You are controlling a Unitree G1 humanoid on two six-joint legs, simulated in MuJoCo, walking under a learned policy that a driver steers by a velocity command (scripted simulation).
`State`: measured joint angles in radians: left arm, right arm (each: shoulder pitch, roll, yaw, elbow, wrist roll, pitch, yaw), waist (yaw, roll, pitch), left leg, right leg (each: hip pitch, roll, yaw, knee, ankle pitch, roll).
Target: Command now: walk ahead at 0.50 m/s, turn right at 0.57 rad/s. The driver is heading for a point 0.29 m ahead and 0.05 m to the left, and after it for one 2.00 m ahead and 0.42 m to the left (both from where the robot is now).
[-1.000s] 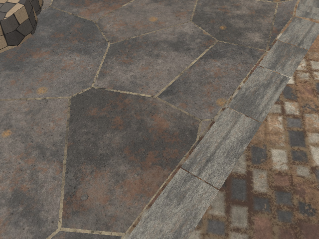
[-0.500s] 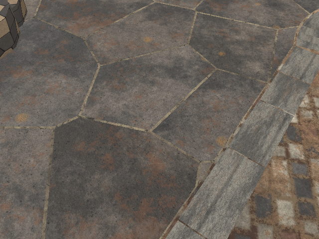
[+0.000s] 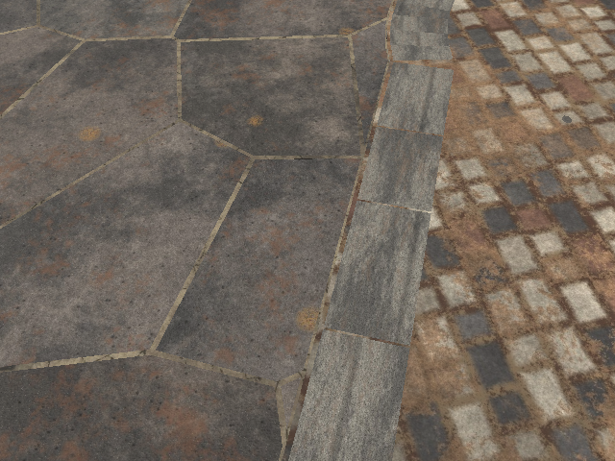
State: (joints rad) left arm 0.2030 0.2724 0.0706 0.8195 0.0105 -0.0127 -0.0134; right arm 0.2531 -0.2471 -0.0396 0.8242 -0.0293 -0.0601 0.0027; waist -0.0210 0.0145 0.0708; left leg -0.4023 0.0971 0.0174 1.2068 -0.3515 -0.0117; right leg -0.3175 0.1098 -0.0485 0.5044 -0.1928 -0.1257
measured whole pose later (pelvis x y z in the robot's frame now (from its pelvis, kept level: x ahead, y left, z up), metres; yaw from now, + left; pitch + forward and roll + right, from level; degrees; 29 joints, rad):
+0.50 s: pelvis +0.21 +0.03 +0.00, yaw +4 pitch +0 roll +0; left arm 0.21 0.25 0.03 0.85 0.03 -0.02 0.03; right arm 0.22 -0.26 -0.05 0.83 0.00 -0.02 0.01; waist 0.00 -0.02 0.10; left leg -0.37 -0.10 0.02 0.49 -0.11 0.11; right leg -0.37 0.08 0.00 1.21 -0.46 -0.01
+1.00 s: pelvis +0.25 -0.01 +0.01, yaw +22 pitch +1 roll +1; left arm 0.20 0.28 0.03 0.78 0.02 0.01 0.06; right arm 0.22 -0.30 -0.09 0.80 -0.02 0.05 0.00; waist -0.02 0.04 0.03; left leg -0.44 -0.19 -0.18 0.69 -0.35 0.01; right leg -0.23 0.05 0.06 0.45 -0.22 -0.04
